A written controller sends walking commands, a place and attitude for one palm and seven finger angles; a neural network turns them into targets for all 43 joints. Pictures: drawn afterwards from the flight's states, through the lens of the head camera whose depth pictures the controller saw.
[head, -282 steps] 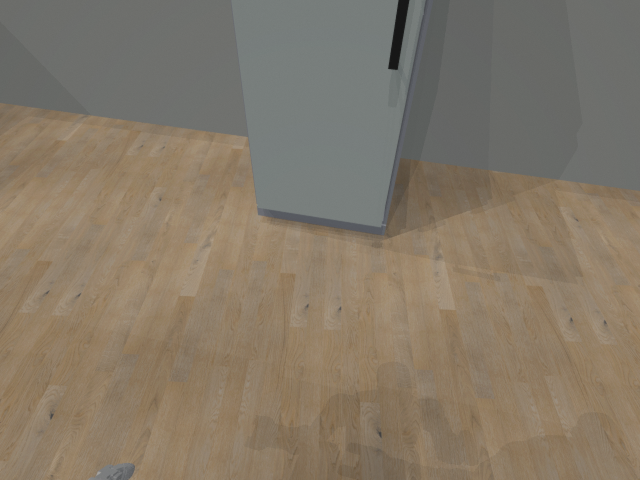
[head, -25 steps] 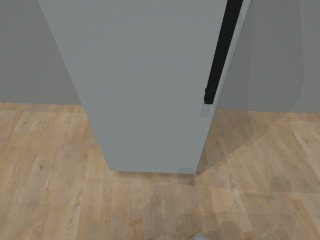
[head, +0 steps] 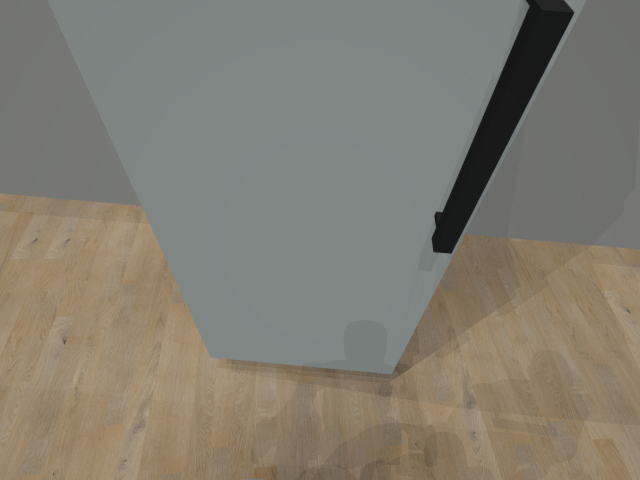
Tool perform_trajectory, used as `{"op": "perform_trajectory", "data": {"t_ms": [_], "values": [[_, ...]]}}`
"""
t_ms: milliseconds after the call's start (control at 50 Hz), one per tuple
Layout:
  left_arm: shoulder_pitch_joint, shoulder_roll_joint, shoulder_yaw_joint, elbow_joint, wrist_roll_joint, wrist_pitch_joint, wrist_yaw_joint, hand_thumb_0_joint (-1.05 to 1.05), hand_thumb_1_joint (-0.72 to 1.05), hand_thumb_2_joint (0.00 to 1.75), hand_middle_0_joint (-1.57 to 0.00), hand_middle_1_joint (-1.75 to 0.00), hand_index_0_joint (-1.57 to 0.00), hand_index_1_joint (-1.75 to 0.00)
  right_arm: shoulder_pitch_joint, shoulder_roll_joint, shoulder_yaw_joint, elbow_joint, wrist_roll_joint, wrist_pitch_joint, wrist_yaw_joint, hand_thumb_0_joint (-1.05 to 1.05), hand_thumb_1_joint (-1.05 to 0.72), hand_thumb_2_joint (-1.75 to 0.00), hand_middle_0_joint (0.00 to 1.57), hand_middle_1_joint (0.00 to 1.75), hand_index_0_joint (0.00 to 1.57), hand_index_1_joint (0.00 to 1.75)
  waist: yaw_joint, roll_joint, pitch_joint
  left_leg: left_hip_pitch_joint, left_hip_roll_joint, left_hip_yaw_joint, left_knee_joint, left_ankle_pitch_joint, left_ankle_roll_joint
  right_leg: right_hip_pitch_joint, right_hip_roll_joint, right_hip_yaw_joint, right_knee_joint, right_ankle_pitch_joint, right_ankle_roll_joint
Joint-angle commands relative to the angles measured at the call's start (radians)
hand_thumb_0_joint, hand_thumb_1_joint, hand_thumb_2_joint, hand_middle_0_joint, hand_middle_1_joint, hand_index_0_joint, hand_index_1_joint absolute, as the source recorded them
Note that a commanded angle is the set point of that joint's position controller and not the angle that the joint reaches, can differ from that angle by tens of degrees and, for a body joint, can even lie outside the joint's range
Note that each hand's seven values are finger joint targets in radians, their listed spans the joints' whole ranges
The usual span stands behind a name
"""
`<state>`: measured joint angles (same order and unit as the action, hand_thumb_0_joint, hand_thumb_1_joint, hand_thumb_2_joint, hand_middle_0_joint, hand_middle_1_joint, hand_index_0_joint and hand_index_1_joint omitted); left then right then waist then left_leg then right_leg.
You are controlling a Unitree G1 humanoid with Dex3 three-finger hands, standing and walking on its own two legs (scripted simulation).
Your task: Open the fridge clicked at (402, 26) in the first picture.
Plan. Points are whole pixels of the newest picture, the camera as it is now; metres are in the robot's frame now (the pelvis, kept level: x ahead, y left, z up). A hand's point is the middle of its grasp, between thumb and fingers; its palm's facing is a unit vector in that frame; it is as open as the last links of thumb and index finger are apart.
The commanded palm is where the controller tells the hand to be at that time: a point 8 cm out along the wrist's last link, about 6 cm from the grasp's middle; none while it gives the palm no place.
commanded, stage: come to a stop and stand still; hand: right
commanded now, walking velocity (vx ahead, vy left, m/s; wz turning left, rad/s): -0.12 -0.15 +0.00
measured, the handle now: (477, 146) +0.47 -0.15 +0.19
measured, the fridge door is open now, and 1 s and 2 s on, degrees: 0 0 0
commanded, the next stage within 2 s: look again from close up in 1.32 s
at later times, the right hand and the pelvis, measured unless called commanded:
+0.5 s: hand out of the picture -0.03 -0.22 -0.17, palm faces +0.09 +0.97 -0.21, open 7.4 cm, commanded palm none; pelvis -0.06 -0.03 +0.01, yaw -2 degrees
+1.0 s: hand out of the picture -0.10 -0.18 -0.16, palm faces +0.04 +0.99 -0.16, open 7.3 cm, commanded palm none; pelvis -0.09 -0.02 +0.01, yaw -1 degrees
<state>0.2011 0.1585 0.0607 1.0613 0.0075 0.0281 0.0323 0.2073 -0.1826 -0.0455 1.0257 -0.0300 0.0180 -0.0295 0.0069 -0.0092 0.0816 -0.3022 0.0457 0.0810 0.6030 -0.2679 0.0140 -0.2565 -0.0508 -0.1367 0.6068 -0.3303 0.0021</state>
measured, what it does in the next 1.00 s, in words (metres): steps on the spot: right foot, then left foot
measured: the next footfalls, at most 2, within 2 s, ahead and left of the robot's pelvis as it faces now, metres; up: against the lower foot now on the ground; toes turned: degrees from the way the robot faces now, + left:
right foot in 0.34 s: +0.00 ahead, -0.13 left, +0.00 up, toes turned -7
left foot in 0.56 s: -0.03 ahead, +0.09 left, +0.00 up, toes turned +1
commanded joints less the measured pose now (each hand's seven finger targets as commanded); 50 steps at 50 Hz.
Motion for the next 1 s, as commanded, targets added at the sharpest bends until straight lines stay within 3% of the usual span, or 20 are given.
{"op": "perform_trajectory", "data": {"t_ms": [0,40,100,180,260,280,300,320,340,360,380,420,460,500,540,560,600,660,720,980], "values": [[0.022,0.064,0.017,-0.069,-0.002,0.020,0.001,0.00,0.90,0.90,-0.20,-0.30,-0.20,-0.30,0.089,-0.173,-0.031,-0.039,0.003,-0.017,-0.014,0.00,-0.90,-0.90,0.20,0.30,0.20,0.30,-0.035,0.208,-0.140,0.119,0.346,-0.303,-0.228,0.768,0.216,-0.120,0.033,0.139,0.409,-0.278,0.012],[0.042,0.069,0.018,-0.055,-0.001,0.019,-0.003,0.00,0.90,0.90,-0.20,-0.30,-0.20,-0.30,0.026,-0.156,-0.034,-0.058,0.003,-0.014,-0.021,0.00,-0.90,-0.90,0.20,0.30,0.20,0.30,-0.016,0.121,-0.137,0.161,0.307,-0.233,-0.200,0.753,0.209,-0.175,0.026,0.155,0.496,-0.210,0.024],[0.028,0.076,0.014,-0.065,0.002,0.022,-0.010,0.00,0.90,0.90,-0.20,-0.30,-0.20,-0.30,0.020,-0.168,-0.040,-0.072,0.000,-0.014,-0.022,0.00,-0.90,-0.90,0.20,0.30,0.20,0.30,-0.032,0.153,-0.137,0.175,0.292,-0.205,-0.212,0.673,0.189,-0.173,0.024,0.150,0.429,-0.184,0.045],[0.010,0.069,0.005,-0.082,0.001,0.015,-0.017,0.00,0.90,0.90,-0.20,-0.30,-0.20,-0.30,0.030,-0.188,-0.046,-0.068,-0.004,-0.009,-0.016,0.00,-0.90,-0.90,0.20,0.30,0.20,0.30,-0.051,0.193,-0.128,0.160,0.277,-0.229,-0.253,0.487,0.183,-0.104,0.030,0.117,0.228,-0.172,0.042],[0.116,0.060,-0.004,-0.056,0.002,-0.001,-0.017,0.00,0.90,0.90,-0.20,-0.30,-0.20,-0.30,-0.012,-0.185,-0.046,-0.071,0.004,0.000,-0.011,0.00,-0.90,-0.90,0.20,0.30,0.20,0.30,-0.006,0.191,-0.140,0.070,0.216,-0.190,-0.241,0.188,0.109,0.071,0.037,0.071,-0.090,0.003,0.029],[0.143,0.068,-0.005,-0.042,0.002,-0.007,-0.017,0.00,0.90,0.90,-0.20,-0.30,-0.20,-0.30,-0.024,-0.165,-0.040,-0.069,0.011,0.004,-0.009,0.00,-0.90,-0.90,0.20,0.30,0.20,0.30,0.008,0.152,-0.124,-0.011,0.182,-0.171,-0.222,0.065,0.068,0.156,0.028,0.077,-0.191,0.071,0.021],[0.148,0.106,-0.003,-0.044,0.008,-0.013,-0.016,0.00,0.90,0.90,-0.20,-0.30,-0.20,-0.30,-0.024,-0.128,-0.030,-0.078,0.017,0.011,-0.005,0.00,-0.90,-0.90,0.20,0.30,0.20,0.30,0.007,0.002,-0.096,-0.086,0.111,-0.121,-0.164,-0.077,0.022,0.155,-0.054,0.187,-0.273,0.039,-0.010],[0.108,0.158,0.003,-0.069,0.017,-0.017,-0.014,0.00,0.90,0.90,-0.20,-0.30,-0.20,-0.30,-0.020,-0.080,-0.022,-0.092,0.021,0.016,0.001,0.00,-0.90,-0.90,0.20,0.30,0.20,0.30,-0.007,-0.171,-0.045,-0.083,0.032,-0.043,-0.082,-0.109,-0.026,0.025,-0.190,0.342,-0.380,-0.033,-0.062],[0.038,0.178,0.003,-0.093,0.017,-0.016,-0.014,0.00,0.90,0.90,-0.20,-0.30,-0.20,-0.30,-0.036,-0.075,-0.018,-0.091,0.013,0.022,0.002,0.00,-0.90,-0.90,0.20,0.30,0.20,0.30,-0.017,-0.224,-0.004,-0.018,0.006,-0.016,0.021,-0.127,-0.043,-0.131,-0.255,0.424,-0.461,-0.135,-0.115],[-0.011,0.164,-0.003,-0.099,0.018,-0.022,-0.008,0.00,0.90,0.90,-0.20,-0.30,-0.20,-0.30,-0.045,-0.079,-0.019,-0.075,0.006,0.027,0.002,0.00,-0.90,-0.90,0.20,0.30,0.20,0.30,-0.021,-0.238,0.031,0.012,0.009,-0.050,0.109,-0.137,-0.040,-0.192,-0.237,0.405,-0.498,-0.146,-0.128],[-0.038,0.152,-0.010,-0.096,0.018,-0.023,-0.001,0.00,0.90,0.90,-0.20,-0.30,-0.20,-0.30,-0.016,-0.076,-0.018,-0.056,0.005,0.029,0.006,0.00,-0.90,-0.90,0.20,0.30,0.20,0.30,-0.040,-0.212,0.038,0.001,0.006,-0.068,0.167,-0.120,-0.035,-0.172,-0.205,0.353,-0.481,-0.085,-0.125],[-0.039,0.139,-0.016,-0.084,0.014,-0.027,0.005,0.00,0.90,0.90,-0.20,-0.30,-0.20,-0.30,0.033,-0.061,-0.010,-0.022,0.008,0.022,0.009,0.00,-0.90,-0.90,0.20,0.30,0.20,0.30,-0.047,-0.169,0.019,-0.025,0.004,-0.077,0.186,-0.120,-0.034,-0.082,-0.172,0.280,-0.426,0.055,-0.129],[0.003,0.138,-0.016,-0.059,0.013,-0.034,0.007,0.00,0.90,0.90,-0.20,-0.30,-0.20,-0.30,0.042,-0.044,0.004,-0.011,0.011,0.008,0.009,0.00,-0.90,-0.90,0.20,0.30,0.20,0.30,-0.034,-0.124,-0.026,-0.028,0.009,-0.059,0.052,-0.121,-0.041,0.061,-0.165,0.248,-0.352,0.284,-0.133],[0.044,0.136,-0.016,-0.032,0.005,-0.039,0.007,0.00,0.90,0.90,-0.20,-0.30,-0.20,-0.30,0.079,-0.045,0.013,0.016,0.016,-0.007,0.004,0.00,-0.90,-0.90,0.20,0.30,0.20,0.30,-0.034,-0.082,-0.071,0.060,0.009,-0.053,-0.156,0.021,-0.048,0.127,-0.137,0.220,-0.264,0.422,-0.108],[0.078,0.098,-0.019,-0.018,-0.009,-0.044,0.002,0.00,0.90,0.90,-0.20,-0.30,-0.20,-0.30,0.101,-0.091,0.015,0.046,0.016,-0.025,-0.005,0.00,-0.90,-0.90,0.20,0.30,0.20,0.30,-0.009,0.009,-0.090,0.168,0.086,-0.151,-0.254,0.294,-0.016,0.084,-0.072,0.175,-0.203,0.360,-0.041],[0.080,0.089,-0.023,-0.015,-0.011,-0.045,-0.001,0.00,0.90,0.90,-0.20,-0.30,-0.20,-0.30,0.096,-0.100,0.019,0.049,0.019,-0.026,-0.006,0.00,-0.90,-0.90,0.20,0.30,0.20,0.30,0.000,-0.010,-0.085,0.149,0.115,-0.153,-0.243,0.293,-0.006,0.093,-0.054,0.167,-0.230,0.274,-0.024],[0.078,0.092,-0.028,0.004,-0.002,-0.034,-0.001,0.00,0.90,0.90,-0.20,-0.30,-0.20,-0.30,0.085,-0.089,0.022,0.065,0.021,-0.033,-0.005,0.00,-0.90,-0.90,0.20,0.30,0.20,0.30,0.004,0.130,-0.088,0.096,0.098,-0.165,-0.250,0.237,0.008,0.137,-0.048,0.145,-0.225,0.227,-0.008],[0.087,0.089,-0.034,0.028,-0.002,-0.031,-0.005,0.00,0.90,0.90,-0.20,-0.30,-0.20,-0.30,0.079,-0.075,0.029,0.071,0.021,-0.026,-0.005,0.00,-0.90,-0.90,0.20,0.30,0.20,0.30,0.006,0.078,-0.018,0.030,0.078,-0.166,-0.303,0.010,0.000,0.119,-0.047,0.151,-0.268,0.133,-0.013],[0.099,0.084,-0.039,0.041,0.002,-0.027,-0.006,0.00,0.90,0.90,-0.20,-0.30,-0.20,-0.30,0.093,-0.072,0.027,0.080,0.020,-0.019,-0.005,0.00,-0.90,-0.90,0.20,0.30,0.20,0.30,0.001,0.050,0.032,0.004,0.066,-0.168,-0.321,-0.089,-0.004,0.073,-0.042,0.158,-0.295,0.047,-0.015],[0.172,0.046,-0.041,0.067,0.006,-0.037,-0.001,0.00,0.90,0.90,-0.20,-0.30,-0.20,-0.30,0.141,-0.035,0.023,0.085,0.020,-0.023,-0.009,0.00,-0.90,-0.90,0.20,0.30,0.20,0.30,-0.011,0.005,0.028,0.037,0.054,-0.143,-0.293,-0.058,-0.002,-0.003,-0.048,0.180,-0.311,0.005,-0.019]]}}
